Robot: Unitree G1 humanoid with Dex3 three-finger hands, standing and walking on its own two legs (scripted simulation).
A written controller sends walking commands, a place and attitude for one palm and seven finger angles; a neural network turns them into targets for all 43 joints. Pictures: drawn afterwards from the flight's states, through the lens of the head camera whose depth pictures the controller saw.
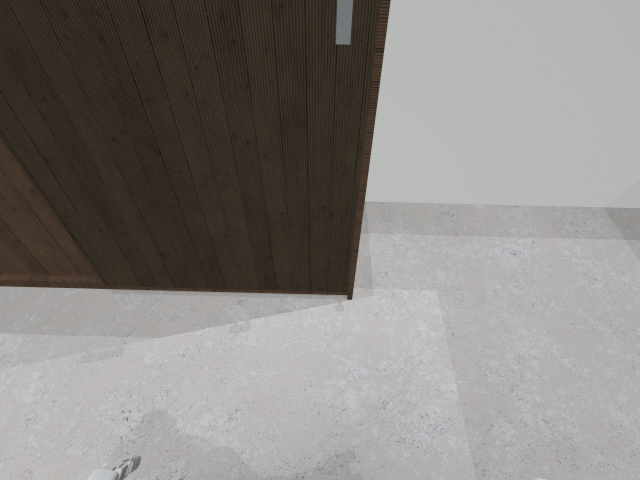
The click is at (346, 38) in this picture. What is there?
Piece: wardrobe's sliding door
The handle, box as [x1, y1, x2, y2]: [336, 0, 352, 44]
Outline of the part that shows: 337,0 336,43 349,44 352,0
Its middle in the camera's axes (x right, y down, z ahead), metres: +0.04 -0.43 +0.68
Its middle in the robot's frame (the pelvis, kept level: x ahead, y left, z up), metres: +0.83 +0.02 +0.26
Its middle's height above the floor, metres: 1.03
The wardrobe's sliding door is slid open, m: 0.00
